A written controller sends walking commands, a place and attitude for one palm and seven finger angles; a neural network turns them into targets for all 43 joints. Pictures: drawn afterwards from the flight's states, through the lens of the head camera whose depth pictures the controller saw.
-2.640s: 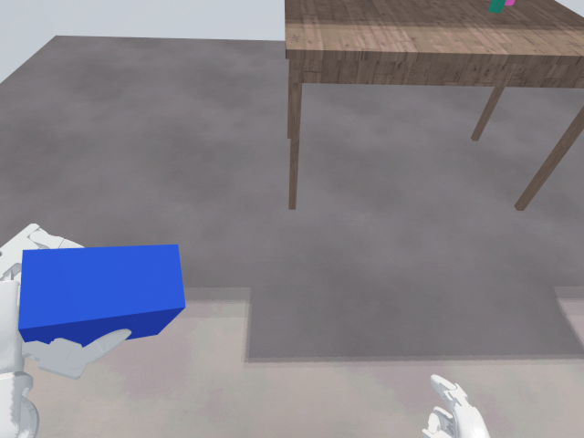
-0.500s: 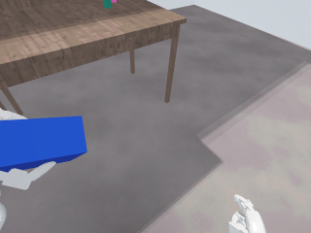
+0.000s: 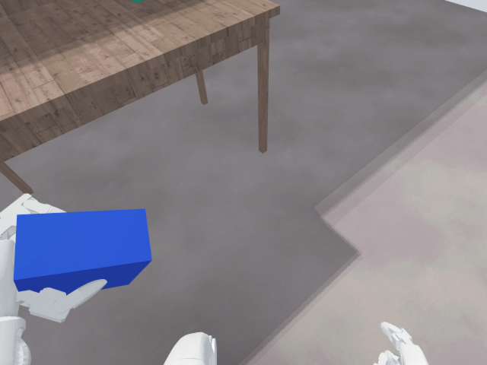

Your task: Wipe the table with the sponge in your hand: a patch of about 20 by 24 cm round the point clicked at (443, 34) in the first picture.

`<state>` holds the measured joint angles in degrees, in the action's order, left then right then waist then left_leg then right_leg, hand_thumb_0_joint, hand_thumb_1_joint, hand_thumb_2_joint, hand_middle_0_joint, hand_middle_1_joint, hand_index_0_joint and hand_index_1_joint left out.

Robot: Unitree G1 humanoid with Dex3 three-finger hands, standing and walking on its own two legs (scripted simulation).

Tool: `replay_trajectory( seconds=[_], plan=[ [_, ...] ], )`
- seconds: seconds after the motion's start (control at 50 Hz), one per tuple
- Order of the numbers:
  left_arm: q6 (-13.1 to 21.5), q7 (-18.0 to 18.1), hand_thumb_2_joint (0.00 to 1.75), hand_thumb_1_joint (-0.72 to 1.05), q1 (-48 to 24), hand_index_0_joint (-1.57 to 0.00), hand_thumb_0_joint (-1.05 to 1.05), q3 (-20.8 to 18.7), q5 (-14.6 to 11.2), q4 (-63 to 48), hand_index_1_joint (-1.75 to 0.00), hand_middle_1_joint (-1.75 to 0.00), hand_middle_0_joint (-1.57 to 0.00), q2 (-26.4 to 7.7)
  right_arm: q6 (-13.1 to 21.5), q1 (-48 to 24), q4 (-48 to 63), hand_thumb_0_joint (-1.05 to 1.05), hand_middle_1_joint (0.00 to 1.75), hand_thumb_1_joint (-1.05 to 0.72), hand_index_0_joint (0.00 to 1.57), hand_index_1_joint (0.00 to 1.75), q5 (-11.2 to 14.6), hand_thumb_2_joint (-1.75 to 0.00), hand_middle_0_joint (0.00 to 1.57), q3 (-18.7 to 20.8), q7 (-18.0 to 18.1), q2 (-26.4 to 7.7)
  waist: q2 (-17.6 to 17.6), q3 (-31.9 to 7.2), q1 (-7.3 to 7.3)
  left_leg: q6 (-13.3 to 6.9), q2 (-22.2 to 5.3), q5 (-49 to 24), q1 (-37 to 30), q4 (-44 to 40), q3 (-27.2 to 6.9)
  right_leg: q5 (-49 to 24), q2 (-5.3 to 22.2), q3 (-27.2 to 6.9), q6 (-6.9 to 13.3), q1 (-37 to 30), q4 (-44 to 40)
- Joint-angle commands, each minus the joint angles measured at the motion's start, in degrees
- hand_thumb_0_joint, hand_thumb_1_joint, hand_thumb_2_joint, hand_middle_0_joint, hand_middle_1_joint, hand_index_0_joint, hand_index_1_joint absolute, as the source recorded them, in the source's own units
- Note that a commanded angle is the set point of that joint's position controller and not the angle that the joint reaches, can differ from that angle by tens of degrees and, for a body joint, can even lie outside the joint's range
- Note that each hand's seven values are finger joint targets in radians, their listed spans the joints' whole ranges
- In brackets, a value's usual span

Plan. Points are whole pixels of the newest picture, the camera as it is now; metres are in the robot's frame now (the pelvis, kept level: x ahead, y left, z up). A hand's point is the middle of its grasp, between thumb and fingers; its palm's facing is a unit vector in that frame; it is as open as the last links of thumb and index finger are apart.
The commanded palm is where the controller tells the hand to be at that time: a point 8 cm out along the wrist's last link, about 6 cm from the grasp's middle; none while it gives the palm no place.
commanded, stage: walk to a spot facing it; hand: left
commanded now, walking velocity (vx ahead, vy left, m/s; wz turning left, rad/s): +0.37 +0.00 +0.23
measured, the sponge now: (102, 254) +0.24 +0.19 +0.12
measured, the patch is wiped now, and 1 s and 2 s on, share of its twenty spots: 0.00 0.00 0.00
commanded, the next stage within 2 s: turn to face it in 0.50 s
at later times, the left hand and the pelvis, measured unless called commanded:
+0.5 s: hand (69, 147) +0.36 +0.25 +0.19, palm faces +0.44 -0.80 -0.41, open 10.4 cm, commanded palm +0.32 +0.29 +0.18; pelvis +0.17 +0.01 +0.00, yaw +2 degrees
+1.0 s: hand (115, 104) +0.47 +0.22 +0.18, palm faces +0.46 -0.75 -0.48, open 10.4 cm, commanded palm +0.41 +0.26 +0.18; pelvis +0.28 -0.03 -0.01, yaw +7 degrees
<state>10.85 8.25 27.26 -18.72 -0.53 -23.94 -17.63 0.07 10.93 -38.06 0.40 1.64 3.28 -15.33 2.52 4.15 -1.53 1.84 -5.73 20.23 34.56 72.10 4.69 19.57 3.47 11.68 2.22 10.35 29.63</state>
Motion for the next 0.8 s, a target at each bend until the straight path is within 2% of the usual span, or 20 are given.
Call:
replay_trajectory(
  seconds=[0.0,0.08,0.12,0.14,0.16,0.18,0.2,0.22,0.26,0.3,0.36,0.5,0.58,0.6,0.62,0.64,0.66,0.68,0.72,0.78],
  plan=[
    [6.42,2.30,1.30,0.10,-4.38,-1.20,0.00,-11.71,-0.28,-22.43,-1.60,-1.60,-1.20,-16.42,3.52,-5.31,11.54,0.00,0.30,-0.90,0.20,0.30,-0.49,-0.90,0.20,1.30,-0.41,-1.31,-6.48,-6.78,1.95,-0.37,-2.62,-3.95,3.85,-18.40,1.95,-34.86,15.16,-9.65,6.60,-11.30,-10.55],
    [6.35,3.43,1.30,0.10,1.34,-1.20,0.00,-14.02,-1.01,-24.30,-1.60,-1.60,-1.20,-15.92,4.50,-4.04,14.23,0.00,0.30,-0.90,0.20,0.30,-0.22,-0.90,0.20,1.77,-0.47,-0.15,-8.51,-9.95,3.99,-1.49,1.19,-5.16,-3.90,-33.39,8.73,-42.83,14.16,-7.27,6.48,-15.34,-5.69],
    [6.12,3.90,1.30,0.10,2.43,-1.20,0.00,-13.78,-1.40,-22.20,-1.60,-1.60,-1.20,-14.80,4.47,-2.01,13.83,0.00,0.30,-0.90,0.20,0.30,-0.18,-0.90,0.20,2.19,-0.14,-0.24,-7.77,-13.22,2.62,-1.80,4.94,-11.07,-12.99,-40.55,12.48,-46.33,12.01,-4.12,4.29,-13.99,1.97],
    [5.86,3.76,1.30,0.10,3.53,-1.20,0.00,-12.10,-1.61,-20.04,-1.60,-1.60,-1.20,-13.00,4.36,-0.64,13.66,0.00,0.30,-0.90,0.20,0.30,-0.03,-0.90,0.20,2.96,0.36,-0.88,-5.33,-15.94,0.78,-2.41,6.07,-16.01,-23.23,-45.87,13.02,-44.33,10.27,-1.60,1.78,-10.81,11.14],
    [6.51,3.79,1.30,0.10,1.47,-1.20,0.00,-12.49,-1.34,-21.38,-1.60,-1.60,-1.20,-14.03,4.19,-0.86,14.18,0.00,0.30,-0.90,0.20,0.30,-0.03,-0.90,0.20,3.37,0.79,-1.34,-0.21,-19.20,0.37,-3.99,3.52,-18.30,-35.64,-45.95,8.81,-37.20,8.17,-1.04,-0.51,-2.86,20.57],
    [6.99,3.68,1.30,0.10,0.12,-1.20,0.00,-12.68,-1.71,-21.94,-1.60,-1.60,-1.20,-14.16,4.01,-1.48,13.92,0.00,0.30,-0.90,0.20,0.30,-0.37,-0.90,0.20,3.82,0.83,-3.17,10.87,-21.52,0.17,-10.01,-8.14,-25.94,-44.69,-45.84,-9.15,-8.33,2.26,-1.23,-2.50,8.41,33.47],
    [7.04,3.62,1.30,0.10,-1.48,-1.20,0.00,-13.06,-2.55,-21.32,-1.60,-1.60,-1.20,-15.17,4.33,-1.34,14.62,0.00,0.30,-0.90,0.20,0.30,-0.01,-0.90,0.20,3.08,0.19,-3.20,15.47,-21.18,0.88,-17.73,-20.95,-36.01,-47.55,-47.19,-30.10,17.06,-2.61,-7.32,-3.00,21.24,45.28],
    [6.35,3.02,1.30,0.10,-6.17,-1.20,0.00,-12.53,-1.57,-17.92,-1.60,-1.60,-1.20,-17.11,4.51,-1.68,14.32,0.00,0.30,-0.90,0.20,0.30,0.02,-0.90,0.20,2.60,-0.82,-3.89,7.60,-14.44,-0.08,-18.64,-21.90,-26.76,-37.44,-51.57,-33.39,16.94,-2.07,-12.30,-2.42,24.77,49.82],
    [6.07,1.18,1.30,0.10,-8.47,-1.20,0.00,-11.79,-1.72,-17.95,-1.60,-1.60,-1.20,-16.08,5.12,-4.24,12.54,0.00,0.30,-0.90,0.20,0.30,0.25,-0.90,0.20,2.58,-0.65,-3.21,5.32,-9.58,0.50,-17.09,-20.78,-11.26,-28.29,-54.43,-27.60,12.03,2.89,-13.43,-3.42,26.49,49.35],
    [6.39,0.82,1.30,0.10,-5.32,-1.20,0.00,-11.47,-1.60,-20.51,-1.60,-1.60,-1.20,-14.69,5.49,-3.77,11.99,0.00,0.30,-0.90,0.20,0.30,0.52,-0.90,0.20,2.56,-0.76,-2.62,5.72,-8.58,1.97,-14.09,-16.25,-5.20,-23.73,-55.13,-16.63,6.86,4.05,-11.47,-3.77,25.64,44.59],
    [6.51,0.47,1.30,0.10,-2.54,-1.20,0.00,-10.15,-1.57,-25.05,-1.60,-1.60,-1.20,-12.77,6.84,-3.84,12.27,0.00,0.30,-0.90,0.20,0.30,0.24,-0.90,0.20,2.00,-1.20,-2.19,10.51,-9.56,2.26,-11.06,-12.52,-0.62,-17.90,-57.09,-7.56,0.46,3.78,-7.98,-4.18,19.35,35.56],
    [5.28,1.15,1.30,0.10,-6.67,-1.20,0.00,-7.08,-0.82,-16.98,-1.60,-1.60,-1.20,-9.79,8.80,-2.03,10.74,0.00,0.30,-0.90,0.20,0.30,0.09,-0.90,0.20,1.07,0.36,-1.62,10.03,-7.34,1.45,-9.71,-12.57,-0.13,-19.45,-57.31,-3.59,1.24,0.91,-2.04,-5.36,12.04,14.80],
    [3.80,1.39,1.30,0.10,-10.31,-1.20,0.00,-5.35,-0.24,-12.27,-1.60,-1.60,-1.20,-9.53,7.92,-2.26,10.33,0.00,0.30,-0.90,0.20,0.30,0.40,-0.90,0.20,0.53,1.03,-1.28,5.18,-8.37,2.02,-6.84,-8.60,-1.86,-20.89,-44.29,-1.43,-2.80,-1.53,0.06,-5.05,2.39,-2.19],
    [3.45,1.38,1.30,0.10,-11.40,-1.20,0.00,-4.93,0.13,-12.15,-1.60,-1.60,-1.20,-9.81,7.50,-1.69,10.22,0.00,0.30,-0.90,0.20,0.30,0.55,-0.90,0.20,0.38,0.96,-0.68,-0.71,-9.31,1.56,-5.51,-5.45,-2.40,-19.10,-35.39,0.79,-6.02,2.18,-4.86,-3.37,-0.97,-7.09],
    [3.04,1.59,1.30,0.10,-11.92,-1.20,0.00,-5.70,0.67,-12.32,-1.60,-1.60,-1.20,-12.45,6.90,-1.68,10.71,0.00,0.30,-0.90,0.20,0.30,0.64,-0.90,0.20,0.07,0.92,0.89,-14.90,-10.54,1.39,-3.14,0.47,2.45,-9.23,-20.53,4.65,-15.12,13.72,-21.00,1.25,-7.29,-10.38],
    [2.46,1.76,1.30,0.10,-11.30,-1.20,0.00,-6.83,0.45,-11.87,-1.60,-1.60,-1.20,-13.94,6.93,-4.58,11.64,0.00,0.30,-0.90,0.20,0.30,0.48,-0.90,0.20,-0.60,0.72,0.90,-20.23,-9.95,2.94,-1.76,5.06,14.90,1.20,-8.23,1.06,-28.17,21.66,-32.16,6.59,-11.77,-11.31],
    [3.03,1.92,1.30,0.10,-13.64,-1.20,0.00,-7.47,0.08,-14.33,-1.60,-1.60,-1.20,-14.80,7.35,-5.46,10.81,0.00,0.30,-0.90,0.20,0.30,-0.17,-0.90,0.20,-0.63,0.59,-0.03,-15.05,-10.42,2.38,-1.15,2.86,12.51,1.51,-3.73,-3.89,-29.95,23.66,-29.93,7.37,-10.61,-10.67],
    [3.19,1.56,1.30,0.10,-10.57,-1.20,0.00,-7.65,-0.48,-13.23,-1.60,-1.60,-1.20,-14.45,7.12,-4.25,10.00,0.00,0.30,-0.90,0.20,0.30,0.14,-0.90,0.20,0.70,0.45,-1.07,-15.74,-9.43,1.90,-0.32,2.00,9.47,1.29,-0.59,-4.70,-31.67,21.68,-27.69,6.74,-8.96,-10.04],
    [4.33,1.99,1.30,0.10,-4.06,-1.20,0.00,-10.28,-0.36,-16.64,-1.60,-1.60,-1.20,-15.35,5.67,-6.02,10.37,0.00,0.30,-0.90,0.20,0.30,-0.13,-0.90,0.20,0.11,0.15,-0.56,-10.69,-7.96,1.95,0.63,1.29,6.95,2.49,-0.14,-4.18,-44.24,19.25,-18.95,6.66,-9.43,-6.92],
    [5.74,2.67,1.30,0.10,0.41,-1.20,0.00,-13.27,-0.67,-20.18,-1.60,-1.60,-1.20,-16.15,4.07,-6.35,11.95,0.00,0.30,-0.90,0.20,0.30,-0.22,-0.90,0.20,-0.27,0.11,0.41,-10.48,-10.36,1.50,0.66,1.06,4.22,-2.24,-13.04,-0.84,-48.89,16.21,-8.86,4.74,-10.53,-5.05]
  ],
)
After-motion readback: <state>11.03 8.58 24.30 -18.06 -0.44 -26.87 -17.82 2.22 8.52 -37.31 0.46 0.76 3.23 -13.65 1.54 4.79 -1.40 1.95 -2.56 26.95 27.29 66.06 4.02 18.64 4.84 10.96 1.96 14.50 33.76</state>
